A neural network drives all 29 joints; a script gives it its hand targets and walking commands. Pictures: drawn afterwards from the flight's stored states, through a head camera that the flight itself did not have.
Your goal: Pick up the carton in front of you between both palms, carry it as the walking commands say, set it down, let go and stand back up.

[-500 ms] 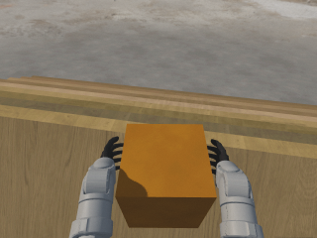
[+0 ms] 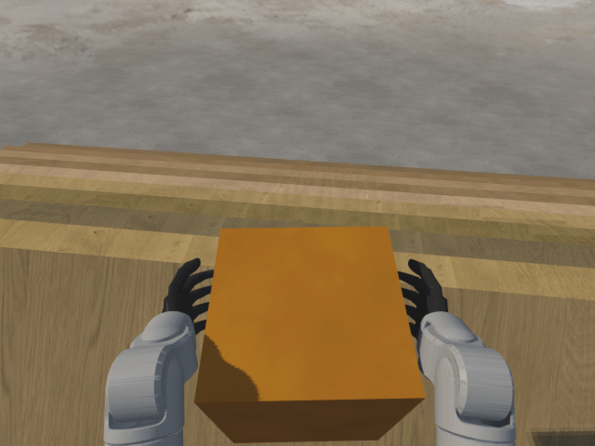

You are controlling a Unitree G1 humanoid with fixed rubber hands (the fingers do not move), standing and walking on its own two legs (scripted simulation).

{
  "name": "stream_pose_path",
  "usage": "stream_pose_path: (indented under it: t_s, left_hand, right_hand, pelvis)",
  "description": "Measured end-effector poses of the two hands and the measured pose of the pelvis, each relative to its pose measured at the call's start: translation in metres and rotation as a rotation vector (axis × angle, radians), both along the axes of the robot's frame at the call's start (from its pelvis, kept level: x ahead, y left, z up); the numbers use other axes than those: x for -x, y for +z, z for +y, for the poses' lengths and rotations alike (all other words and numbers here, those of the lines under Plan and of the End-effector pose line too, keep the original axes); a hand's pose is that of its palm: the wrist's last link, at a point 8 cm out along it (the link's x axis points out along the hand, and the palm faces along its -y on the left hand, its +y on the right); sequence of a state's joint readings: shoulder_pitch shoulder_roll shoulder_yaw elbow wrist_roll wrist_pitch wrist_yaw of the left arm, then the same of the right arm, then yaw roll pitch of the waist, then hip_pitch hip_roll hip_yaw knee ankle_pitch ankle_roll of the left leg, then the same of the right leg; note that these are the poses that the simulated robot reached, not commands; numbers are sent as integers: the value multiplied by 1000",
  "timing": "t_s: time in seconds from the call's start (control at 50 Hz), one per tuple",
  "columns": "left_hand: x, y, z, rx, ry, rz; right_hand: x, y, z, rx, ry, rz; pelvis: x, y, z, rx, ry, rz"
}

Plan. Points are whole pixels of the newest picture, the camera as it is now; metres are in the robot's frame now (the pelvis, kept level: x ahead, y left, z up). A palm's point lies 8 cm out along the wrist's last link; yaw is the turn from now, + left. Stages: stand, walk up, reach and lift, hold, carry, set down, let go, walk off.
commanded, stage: carry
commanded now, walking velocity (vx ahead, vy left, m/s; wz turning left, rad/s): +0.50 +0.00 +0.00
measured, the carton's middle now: (305, 342) +0.26 +0.01 +0.02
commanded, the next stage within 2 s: none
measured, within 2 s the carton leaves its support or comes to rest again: neither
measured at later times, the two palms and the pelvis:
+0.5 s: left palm (245, 177) +0.51 +0.11 +0.10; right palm (416, 175) +0.54 -0.19 +0.10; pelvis +0.28 -0.06 +0.02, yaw +3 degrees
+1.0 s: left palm (254, 83) +0.91 +0.14 +0.10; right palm (375, 86) +0.90 -0.16 +0.10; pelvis +0.58 +0.00 +0.00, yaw +0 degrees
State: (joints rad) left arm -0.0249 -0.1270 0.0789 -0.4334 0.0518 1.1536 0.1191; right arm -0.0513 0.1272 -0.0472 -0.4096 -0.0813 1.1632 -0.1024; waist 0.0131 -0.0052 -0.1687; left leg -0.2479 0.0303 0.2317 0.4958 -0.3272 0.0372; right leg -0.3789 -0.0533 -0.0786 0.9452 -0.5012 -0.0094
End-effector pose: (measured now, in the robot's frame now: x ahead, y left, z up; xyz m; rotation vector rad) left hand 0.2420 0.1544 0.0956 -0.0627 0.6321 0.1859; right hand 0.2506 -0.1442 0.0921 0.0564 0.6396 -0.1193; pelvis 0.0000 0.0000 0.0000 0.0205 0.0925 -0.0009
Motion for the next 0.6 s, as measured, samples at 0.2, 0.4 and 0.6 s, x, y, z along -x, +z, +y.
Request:
stream_pose_path:
  t_s: [0.2,0.4,0.6]
  left_hand:
    - [-116,5,-38,-8,-56,1]
    - [-214,-8,-44,4,55,106]
    - [-348,23,-40,-9,19,-19]
  right_hand:
    - [-98,2,-38,-24,-68,2]
    - [-229,-9,-44,-7,43,106]
    - [-351,19,-40,-12,11,-22]
  pelvis:
    - [-116,-4,-24,23,23,-25]
    - [-225,7,-57,8,66,-17]
    - [-344,13,-45,11,44,-11]
